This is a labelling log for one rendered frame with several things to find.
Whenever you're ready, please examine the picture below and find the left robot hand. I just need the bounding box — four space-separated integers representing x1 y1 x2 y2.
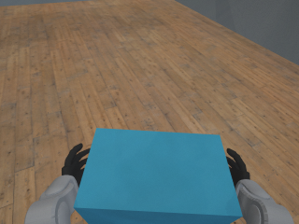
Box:
62 143 91 187

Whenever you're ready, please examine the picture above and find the carton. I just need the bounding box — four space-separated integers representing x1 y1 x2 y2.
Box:
73 128 243 224

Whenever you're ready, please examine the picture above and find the robot right forearm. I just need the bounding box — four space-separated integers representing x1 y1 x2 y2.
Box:
235 179 294 224

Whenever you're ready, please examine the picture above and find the robot left forearm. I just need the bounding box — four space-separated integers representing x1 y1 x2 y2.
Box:
24 175 79 224

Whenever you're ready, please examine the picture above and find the right robot hand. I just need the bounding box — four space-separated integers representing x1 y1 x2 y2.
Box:
226 148 250 186

